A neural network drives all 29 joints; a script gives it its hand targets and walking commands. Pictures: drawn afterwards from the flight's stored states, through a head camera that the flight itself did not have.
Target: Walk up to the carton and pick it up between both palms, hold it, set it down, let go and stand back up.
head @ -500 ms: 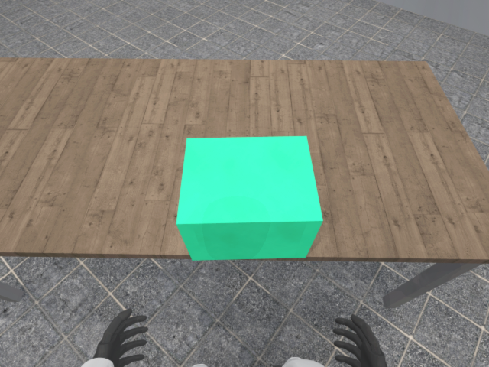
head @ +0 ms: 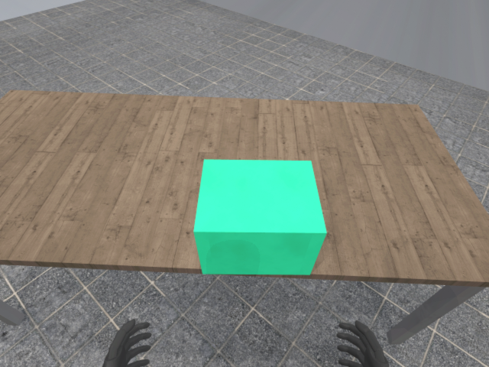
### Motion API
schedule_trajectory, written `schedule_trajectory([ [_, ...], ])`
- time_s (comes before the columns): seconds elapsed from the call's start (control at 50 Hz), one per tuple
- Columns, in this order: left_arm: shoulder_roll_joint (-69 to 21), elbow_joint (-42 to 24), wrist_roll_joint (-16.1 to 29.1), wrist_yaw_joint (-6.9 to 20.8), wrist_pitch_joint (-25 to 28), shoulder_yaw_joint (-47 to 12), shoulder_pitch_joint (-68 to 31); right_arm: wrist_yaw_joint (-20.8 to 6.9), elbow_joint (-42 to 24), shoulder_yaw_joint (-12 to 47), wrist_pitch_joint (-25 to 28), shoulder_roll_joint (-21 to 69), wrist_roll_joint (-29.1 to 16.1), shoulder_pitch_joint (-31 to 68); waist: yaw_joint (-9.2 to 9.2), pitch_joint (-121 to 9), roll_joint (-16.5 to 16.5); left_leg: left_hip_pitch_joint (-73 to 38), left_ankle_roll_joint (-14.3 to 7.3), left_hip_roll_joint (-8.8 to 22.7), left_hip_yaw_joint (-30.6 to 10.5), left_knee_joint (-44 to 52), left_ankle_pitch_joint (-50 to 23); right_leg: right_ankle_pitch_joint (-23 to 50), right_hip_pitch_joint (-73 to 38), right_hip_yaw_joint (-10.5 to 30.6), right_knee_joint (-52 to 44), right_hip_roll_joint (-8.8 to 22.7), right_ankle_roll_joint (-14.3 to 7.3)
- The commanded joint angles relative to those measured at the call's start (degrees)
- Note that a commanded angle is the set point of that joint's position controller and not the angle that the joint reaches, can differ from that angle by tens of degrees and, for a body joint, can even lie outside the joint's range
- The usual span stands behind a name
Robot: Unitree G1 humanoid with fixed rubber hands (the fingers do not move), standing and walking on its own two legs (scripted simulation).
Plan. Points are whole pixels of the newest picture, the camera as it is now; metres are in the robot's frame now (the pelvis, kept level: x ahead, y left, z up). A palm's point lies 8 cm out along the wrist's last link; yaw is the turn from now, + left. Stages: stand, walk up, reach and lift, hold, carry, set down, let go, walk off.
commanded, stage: reach and lift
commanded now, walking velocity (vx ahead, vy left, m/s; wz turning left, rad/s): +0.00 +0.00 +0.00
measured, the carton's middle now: (257, 217) +0.43 -0.01 -0.06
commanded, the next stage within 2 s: none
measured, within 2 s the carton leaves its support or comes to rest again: neither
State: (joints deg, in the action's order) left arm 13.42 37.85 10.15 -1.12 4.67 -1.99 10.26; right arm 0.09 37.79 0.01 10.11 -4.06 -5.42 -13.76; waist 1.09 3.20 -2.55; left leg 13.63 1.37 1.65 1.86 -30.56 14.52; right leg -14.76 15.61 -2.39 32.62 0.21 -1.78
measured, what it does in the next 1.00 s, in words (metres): stands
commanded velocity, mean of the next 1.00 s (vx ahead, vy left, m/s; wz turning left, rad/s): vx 0.00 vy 0.00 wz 0.00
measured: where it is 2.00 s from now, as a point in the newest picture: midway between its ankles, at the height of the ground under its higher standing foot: outside the picture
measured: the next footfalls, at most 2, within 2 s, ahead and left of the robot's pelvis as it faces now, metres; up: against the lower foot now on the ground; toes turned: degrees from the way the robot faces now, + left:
none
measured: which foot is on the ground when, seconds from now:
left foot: down 0.00-1.00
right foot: down 0.00-1.00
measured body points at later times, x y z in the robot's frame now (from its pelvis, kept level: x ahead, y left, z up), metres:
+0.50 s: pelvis +0.03 +0.01 +0.00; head +0.02 +0.02 +0.45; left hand +0.21 +0.24 -0.07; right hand +0.21 -0.20 -0.07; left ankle +0.02 +0.14 -0.73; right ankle +0.03 -0.10 -0.73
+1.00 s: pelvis +0.04 +0.01 -0.01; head +0.03 +0.02 +0.44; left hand +0.26 +0.24 -0.04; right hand +0.26 -0.20 -0.04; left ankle +0.02 +0.14 -0.73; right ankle +0.03 -0.10 -0.73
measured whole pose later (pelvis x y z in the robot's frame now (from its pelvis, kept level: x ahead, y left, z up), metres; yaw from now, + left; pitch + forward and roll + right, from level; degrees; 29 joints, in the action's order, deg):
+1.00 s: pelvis +0.04 +0.01 -0.01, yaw +0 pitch -4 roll +0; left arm 12.7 38.4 13.2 -1.5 24.5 -1.5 6.3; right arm -1.8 44.9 6.0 30.7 -11.5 -18.1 -4.1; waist 0.5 2.3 -0.5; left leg 9.7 1.3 2.2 1.9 -35.5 21.6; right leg -20.5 10.8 -2.1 35.3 -0.2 -0.9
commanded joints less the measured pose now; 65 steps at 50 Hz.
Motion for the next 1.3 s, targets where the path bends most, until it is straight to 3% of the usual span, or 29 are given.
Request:
schedule_trajectory([
  [0.0,8.4,-10.1,1.4,-0.6,5.6,2.0,-8.7,-0.2,-10.6,-1.4,4.4,-5.0,-1.3,6.4,0.03,-8.3,3.8,3.6,-1.4,-1.3,1.5,6.9,2.1,-4.2,-4.5,3.7,-8.1,1.0,0.5],
  [0.06,8.0,-10.6,0.7,-1.0,7.2,2.1,-9.3,-0.6,-8.9,-2.5,5.6,-6.9,-1.4,7.6,-0.81,-7.6,5.2,2.9,-1.0,-1.3,1.1,6.8,0.1,-2.7,-3.7,3.5,-7.3,0.5,0.0],
  [0.12,7.2,-10.3,0.8,-1.4,7.8,1.3,-9.9,-1.4,-9.0,-3.4,6.3,-8.6,-1.4,9.2,-0.40,-6.8,6.4,4.8,-0.9,-0.8,0.6,7.4,2.9,-3.7,-5.1,3.1,-6.4,-0.1,-0.4],
  [0.14,7.2,-9.6,1.0,-1.7,8.4,0.8,-9.1,-1.7,-9.6,-2.9,6.7,-8.3,-1.7,9.9,-0.29,-6.5,4.1,4.4,-1.1,-0.7,0.6,7.5,2.2,-4.0,-5.5,2.7,-6.6,-0.3,-0.2],
  [0.2,6.1,-8.6,1.2,-1.9,9.5,0.2,-8.6,-1.8,-7.6,-2.7,7.8,-9.2,-2.1,9.2,-0.41,-5.6,4.3,3.0,-0.3,-1.1,0.5,7.0,-0.8,-1.6,-5.4,3.2,-7.2,-0.3,-0.4],
  [0.26,7.9,-8.9,0.8,-2.1,11.4,1.4,-8.6,-1.6,-8.2,-1.6,9.5,-9.2,-2.9,9.6,0.18,-5.1,0.5,2.3,-0.7,-1.8,1.2,6.8,-1.5,0.1,-7.1,4.1,-7.7,-0.1,0.3],
  [0.3,7.1,-9.9,1.2,-2.1,13.0,0.9,-9.2,-1.8,-8.2,-1.9,11.1,-9.4,-3.7,10.7,0.43,-7.5,2.3,1.2,-0.2,-1.6,0.9,6.3,-2.3,0.9,-6.6,4.1,-6.9,0.0,0.4],
  [0.34,7.4,-9.6,1.3,-2.2,14.9,1.7,-10.0,-1.9,-9.1,-2.1,12.6,-10.4,-3.3,11.5,0.15,-8.9,1.7,0.3,0.3,-1.9,0.1,5.5,-3.7,3.1,-6.7,4.1,-6.5,-0.3,0.2],
  [0.36,7.1,-8.3,0.7,-2.1,15.5,1.1,-8.1,-1.9,-6.6,-2.2,13.3,-9.9,-3.6,10.1,-0.10,-8.8,2.6,-0.2,0.5,-1.8,0.6,5.0,-4.6,4.4,-7.5,3.8,-6.3,-0.4,0.3],
  [0.4,6.7,-9.4,0.5,-2.0,17.1,1.1,-7.4,-2.0,-5.8,-1.3,15.5,-11.0,-5.0,10.3,0.45,-8.4,4.8,-0.6,1.2,-1.7,0.4,4.7,-9.8,7.7,-8.4,3.9,-6.1,-0.9,0.1],
  [0.44,6.5,-9.4,0.8,-1.9,18.6,0.9,-8.0,-2.3,-6.0,-0.8,17.8,-12.1,-5.7,11.1,-0.45,-9.4,3.6,-2.1,1.5,-1.5,-0.1,3.8,-12.1,9.3,-8.0,3.4,-5.9,-1.4,0.0],
  [0.48,6.7,-9.9,0.3,-1.5,20.4,1.7,-6.4,-2.3,-5.4,-0.2,19.8,-12.2,-6.7,10.6,0.11,-10.5,2.6,-3.8,1.7,-2.0,0.2,2.7,-14.6,14.0,-8.7,3.8,-5.3,-1.2,0.6],
  [0.54,7.1,-9.8,0.4,-1.1,22.7,1.8,-7.9,-2.4,-2.5,0.5,22.0,-12.6,-7.9,11.2,-0.30,-8.8,4.9,-3.4,2.2,-2.3,-0.2,1.8,-14.8,14.4,-8.1,4.1,-5.0,-1.1,0.4],
  [0.6,7.2,-10.2,0.1,-1.3,24.5,2.2,-7.6,-2.8,-0.6,0.2,24.5,-13.3,-8.7,11.1,-0.76,-9.8,5.0,-3.1,2.5,-2.1,-0.5,1.2,-13.8,13.3,-8.0,3.6,-4.1,-1.6,0.1],
  [0.74,7.3,-10.0,2.7,-1.0,26.5,1.9,-11.8,-2.7,-3.3,0.7,26.8,-14.4,-9.5,16.2,-0.93,-8.7,3.3,-0.2,2.1,-2.5,-0.1,0.2,-10.4,12.1,-6.8,4.0,-3.3,-1.0,0.4],
  [0.82,6.9,-7.3,3.2,-0.6,25.8,2.1,-12.6,-2.2,-2.2,2.7,26.2,-14.3,-11.0,19.2,-0.77,-8.6,2.6,0.5,2.2,-2.8,-0.1,-0.1,-12.3,16.3,-9.2,4.3,-2.7,-0.7,0.8],
  [0.86,8.7,-9.3,2.8,-0.3,25.0,3.8,-14.3,-1.9,-2.6,3.5,25.2,-15.0,-12.0,19.7,-0.27,-9.3,2.9,1.4,1.6,-3.1,0.2,0.8,-10.9,16.9,-11.1,4.8,-2.9,-0.6,1.2],
  [0.92,8.1,-12.4,3.5,-0.5,24.1,3.4,-15.2,-1.7,-4.5,2.6,24.7,-16.6,-13.1,20.6,-0.85,-12.5,3.9,-1.9,2.6,-2.6,-0.1,1.1,-14.8,18.6,-9.9,4.1,-3.4,-1.4,1.0],
  [1.0,6.7,-10.1,2.2,-0.2,21.1,3.4,-16.1,-1.4,-1.5,2.7,22.4,-16.8,-13.1,22.9,-0.71,-10.5,3.3,-3.9,2.5,-2.4,-0.5,1.7,-16.6,19.6,-10.2,3.9,-4.9,-1.2,0.9],
  [1.04,8.2,-12.1,2.0,-0.2,19.4,5.0,-18.3,-0.8,-4.4,2.6,21.3,-17.7,-13.0,24.4,-0.23,-12.8,2.4,-4.8,2.5,-2.6,-0.1,2.2,-17.3,20.8,-10.9,3.9,-5.7,-1.5,1.1],
  [1.06,7.7,-12.7,2.1,-0.2,18.8,4.3,-19.1,-0.6,-5.0,2.4,20.8,-18.2,-12.9,25.1,-0.89,-13.0,2.3,-5.6,2.6,-2.7,-0.6,2.4,-17.9,21.9,-11.4,3.8,-5.6,-1.5,1.2],
  [1.1,7.5,-15.2,2.5,-0.4,17.8,4.4,-19.7,-0.9,-7.4,3.7,20.1,-18.1,-14.7,27.2,0.07,-14.5,3.2,-6.0,2.6,-2.3,-0.8,2.3,-21.6,25.9,-12.6,4.0,-5.5,-1.5,1.2],
  [1.12,7.7,-14.6,2.0,-0.2,17.2,4.9,-19.0,-0.9,-7.5,3.3,19.7,-18.4,-13.9,26.5,-0.12,-15.1,2.7,-6.6,2.9,-2.4,-0.7,2.7,-21.5,25.6,-13.3,4.1,-6.1,-1.4,1.3],
  [1.14,7.7,-15.9,1.9,-0.4,16.9,5.1,-19.7,-1.2,-7.5,3.5,19.1,-18.6,-14.5,26.7,0.81,-15.4,3.7,-7.2,3.1,-2.3,-0.7,3.2,-22.6,25.8,-12.3,4.0,-6.4,-1.7,1.3],
  [1.2,7.5,-14.3,2.6,-0.4,15.4,4.1,-24.0,-1.3,-7.1,1.9,16.7,-19.1,-13.4,29.8,-0.78,-13.4,2.7,-6.9,2.4,-2.4,-0.8,4.6,-18.2,21.7,-10.2,3.8,-7.9,-1.5,1.1],
  [1.28,9.5,-15.2,2.3,-1.3,14.0,5.0,-29.6,-1.3,-8.0,1.4,14.1,-19.1,-13.8,34.7,0.85,-17.0,4.2,-5.6,1.8,-1.9,-0.7,5.2,-17.2,19.3,-9.9,4.2,-8.5,-1.3,1.2],
])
